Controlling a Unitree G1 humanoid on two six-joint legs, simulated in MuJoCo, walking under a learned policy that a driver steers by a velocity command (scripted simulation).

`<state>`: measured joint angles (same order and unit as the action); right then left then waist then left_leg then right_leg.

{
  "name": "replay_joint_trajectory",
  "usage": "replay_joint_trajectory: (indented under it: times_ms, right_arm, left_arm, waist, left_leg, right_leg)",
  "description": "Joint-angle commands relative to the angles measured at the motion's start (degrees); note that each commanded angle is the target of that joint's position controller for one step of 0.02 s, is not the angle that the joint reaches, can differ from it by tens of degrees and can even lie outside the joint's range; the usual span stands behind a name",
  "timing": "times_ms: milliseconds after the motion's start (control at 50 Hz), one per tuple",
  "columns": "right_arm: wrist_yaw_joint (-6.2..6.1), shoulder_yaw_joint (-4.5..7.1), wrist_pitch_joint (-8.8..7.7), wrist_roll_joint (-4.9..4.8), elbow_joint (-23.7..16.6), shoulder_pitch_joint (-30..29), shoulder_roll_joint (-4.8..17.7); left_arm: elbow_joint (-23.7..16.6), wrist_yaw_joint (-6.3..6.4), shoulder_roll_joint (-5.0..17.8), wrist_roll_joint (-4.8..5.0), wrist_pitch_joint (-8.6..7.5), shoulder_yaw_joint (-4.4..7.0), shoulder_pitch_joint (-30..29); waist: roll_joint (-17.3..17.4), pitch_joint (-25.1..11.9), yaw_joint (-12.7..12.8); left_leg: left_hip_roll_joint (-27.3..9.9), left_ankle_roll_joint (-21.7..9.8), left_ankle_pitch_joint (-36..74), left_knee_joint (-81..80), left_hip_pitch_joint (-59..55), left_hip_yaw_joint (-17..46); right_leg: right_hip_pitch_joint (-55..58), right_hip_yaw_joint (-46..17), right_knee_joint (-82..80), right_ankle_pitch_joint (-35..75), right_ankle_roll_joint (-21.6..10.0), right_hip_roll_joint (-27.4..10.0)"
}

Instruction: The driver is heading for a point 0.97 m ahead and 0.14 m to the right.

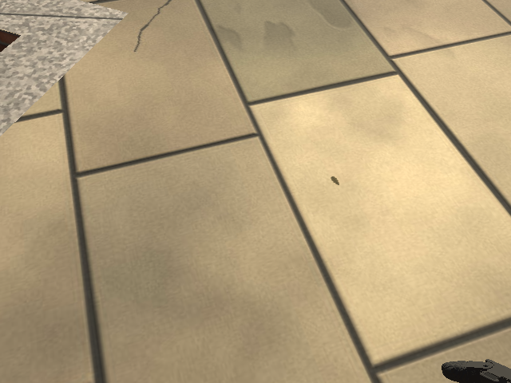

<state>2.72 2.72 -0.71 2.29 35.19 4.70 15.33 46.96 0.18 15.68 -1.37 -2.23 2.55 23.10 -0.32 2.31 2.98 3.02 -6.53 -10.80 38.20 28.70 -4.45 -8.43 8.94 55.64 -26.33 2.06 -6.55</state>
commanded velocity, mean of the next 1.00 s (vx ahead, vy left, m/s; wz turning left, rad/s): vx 0.50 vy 0.00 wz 0.10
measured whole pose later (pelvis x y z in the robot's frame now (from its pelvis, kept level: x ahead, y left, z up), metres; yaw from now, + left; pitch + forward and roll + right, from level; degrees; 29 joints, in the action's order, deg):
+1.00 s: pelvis +0.53 +0.06 +0.02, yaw +2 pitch +1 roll -1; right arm -0.4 0.5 -4.3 2.7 39.4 5.8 13.6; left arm 49.3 -0.6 15.6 -0.4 -2.1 3.9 24.0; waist -0.7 1.0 3.8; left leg 0.0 -2.3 -10.4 32.3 22.9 -2.2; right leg -13.9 -4.4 52.5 -26.5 -4.1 3.8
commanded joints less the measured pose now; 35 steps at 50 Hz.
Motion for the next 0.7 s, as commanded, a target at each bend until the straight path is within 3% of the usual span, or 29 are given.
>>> replay_joint_trajectory:
  times_ms: [20, 40, 80, 100, 140, 220, 340, 400, 420, 440, 460, 480, 500, 520, 540, 560, 580, 620, 700]
  right_arm:
    - [-2.35, 4.92, 0.15, -1.61, 1.36, 18.0, 13.64]
    - [-2.64, 3.86, -0.24, -1.61, 2.13, 16.33, 10.2]
    - [-2.72, 2.81, -0.86, -1.97, 1.58, 11.54, 7.5]
    - [-2.49, 2.58, -1.42, -1.91, 1.71, 11.34, 7.36]
    - [-2.26, 2.73, -2.16, -1.83, 2.96, 12.49, 7.94]
    - [-2.15, 3.05, -2.37, -1.98, 4.78, 16.49, 8.69]
    - [-2.41, 2.64, -3.01, -1.7, 7.54, 22.34, 8.28]
    - [-2.88, 2.72, -3.14, -1.4, 8.0, 21.04, 9.6]
    - [-2.95, 2.76, -3.2, -1.38, 8.2, 20.27, 10.11]
    - [-2.85, 2.51, -3.29, -1.4, 8.56, 19.89, 9.6]
    - [-2.68, 1.7, -3.59, -1.57, 7.47, 19.53, 7.17]
    - [-2.63, 1.0, -3.55, -3.49, 6.49, 26.58, 3.17]
    - [-3.0, 1.3, -3.29, -1.25, 7.56, 24.7, 6.65]
    - [-2.69, 1.45, -3.11, -0.89, 7.28, 20.29, 6.83]
    - [-2.2, 1.04, -3.21, -0.57, 6.53, 16.47, 6.13]
    - [-1.75, 0.95, -2.97, -0.22, 6.0, 14.97, 5.58]
    - [-1.41, 0.74, -2.48, 0.44, 6.03, 15.51, 5.11]
    - [-1.09, 0.3, -1.97, 0.82, 6.29, 15.55, 4.09]
    - [-0.81, -0.9, -1.88, 0.43, 3.59, 6.81, 2.25]
  left_arm:
    - [-10.66, -0.64, 6.65, 0.36, -2.14, 1.18, -8.26]
    - [-9.66, -0.41, 5.7, 0.31, -2.53, 0.74, -7.05]
    - [-8.54, -0.48, 5.51, -1.34, -0.92, 0.61, -4.04]
    - [-8.43, -0.57, 5.53, -1.7, 0.03, 0.63, -3.35]
    - [-8.44, -0.83, 4.62, -1.61, 0.96, 0.45, -4.81]
    - [-10.8, -1.22, 3.39, -1.26, 0.92, -0.12, -14.54]
    - [-12.61, -1.87, 2.95, -0.39, -0.27, -0.54, -23.51]
    - [-12.04, -1.67, 4.49, -0.37, -0.87, 0.19, -20.41]
    - [-10.74, -1.27, 5.3, -0.46, -1.12, 0.73, -16.25]
    - [-8.41, -0.66, 6.36, -0.77, -1.7, 1.39, -8.98]
    - [-7.27, 0.2, 9.72, -1.68, -2.3, 2.27, 0.3]
    - [-6.5, 0.43, 16.43, -2.29, -1.95, 4.04, 4.88]
    - [-6.02, -0.13, 12.21, -0.48, -1.28, 3.38, 1.83]
    - [-6.71, -0.37, 8.34, 0.0, -1.12, 2.5, -2.73]
    - [-6.34, -0.7, 5.84, 0.01, -1.32, 1.84, -4.9]
    - [-5.54, -0.75, 4.78, 0.1, -1.53, 1.43, -5.58]
    - [-4.74, -0.83, 4.21, 0.46, -1.8, 1.15, -5.55]
    - [-3.29, -1.18, 4.74, 0.92, -2.56, 1.29, -3.72]
    - [-1.09, -0.95, 6.17, 1.4, -2.46, 1.91, -1.15]
  waist:
    - [4.71, -12.49, -9.3]
    - [1.29, -6.67, -6.18]
    - [1.44, -4.9, -1.76]
    - [3.08, -4.97, -0.99]
    - [2.09, -4.12, -0.74]
    - [3.0, -1.14, -3.73]
    - [3.79, -0.26, -7.88]
    - [4.67, 0.09, -5.77]
    - [4.42, -1.22, -3.67]
    - [2.23, -4.76, -0.14]
    - [-1.98, -11.75, 3.91]
    - [-15.55, -18.6, 2.01]
    - [-10.41, -14.5, 0.64]
    - [-4.19, -6.81, -0.48]
    - [-1.07, -3.71, -0.85]
    - [-2.46, -1.84, -2.15]
    - [-4.03, -1.48, -3.32]
    - [-5.1, -2.3, -3.8]
    - [-4.35, -0.16, -2.89]
  left_leg:
    - [-20.88, -14.47, 5.15, -19.79, -41.19, 35.89]
    - [-17.81, -11.69, 15.23, -19.52, -32.48, 29.35]
    - [-13.28, -9.85, 17.14, -22.38, -21.99, 23.67]
    - [-12.76, -10.59, 20.35, -22.7, -19.24, 23.12]
    - [-10.67, -10.65, 19.27, -24.09, -16.88, 20.83]
    - [-8.59, -8.89, 12.45, -25.92, -17.45, 21.17]
    - [-10.38, -6.32, 18.58, -23.23, -24.23, 21.39]
    - [-11.98, -4.12, 24.04, -20.23, -25.56, 22.55]
    - [-11.17, -3.22, 30.9, -15.84, -25.65, 21.6]
    - [-8.21, -2.0, 34.78, -6.14, -24.46, 18.68]
    - [-5.23, -0.55, 24.98, 8.68, -17.42, 15.72]
    - [5.02, 2.36, -6.51, 28.4, -0.23, 9.16]
    - [3.51, 1.82, -17.19, 33.61, 7.03, 11.87]
    - [0.76, 1.68, -12.92, 34.7, 8.23, 12.59]
    - [-1.18, 1.73, -9.8, 32.18, 7.54, 11.77]
    - [-3.33, 2.01, -8.56, 29.07, 6.74, 10.16]
    - [-4.58, 2.8, -7.88, 26.66, 4.75, 8.91]
    - [-4.88, 4.34, -7.54, 24.14, 3.48, 6.78]
    - [-6.19, 7.36, -1.4, 11.92, 5.47, 4.51]
  right_leg:
    - [-38.09, -10.28, 25.79, 3.6, -1.2, 2.42]
    - [-34.66, -10.19, 19.08, 6.38, -1.55, 0.28]
    - [-26.95, -10.73, 13.43, 6.1, -0.78, -0.87]
    - [-24.88, -10.37, 11.78, 5.18, -0.33, -0.5]
    - [-24.94, -9.51, 6.99, 7.41, 0.45, 0.04]
    - [-28.48, -9.31, -4.95, 18.02, 1.12, 0.86]
    - [-25.35, -8.36, -18.76, 25.45, -0.96, 3.5]
    - [-17.69, -8.02, -23.56, 20.19, -3.58, 5.52]
    - [-12.0, -7.05, -25.4, 17.54, -4.55, 7.3]
    - [-2.75, -7.04, -28.56, 17.67, -5.94, 7.75]
    - [10.06, -17.3, -29.96, 11.43, -9.01, -1.81]
    - [23.91, -44.44, -35.45, 4.57, -16.88, -16.39]
    - [19.72, -52.68, -40.11, 0.96, -17.45, -16.87]
    - [12.53, -43.84, -40.24, 0.76, -16.86, -14.92]
    - [7.49, -37.39, -41.21, 6.33, -15.97, -11.96]
    - [4.38, -32.15, -42.2, 12.03, -14.76, -9.04]
    - [1.78, -28.78, -43.09, 16.75, -14.0, -6.82]
    - [1.1, -25.8, -43.13, 28.1, -15.16, -5.04]
    - [-0.86, -21.49, -45.75, 29.42, -15.72, -2.38]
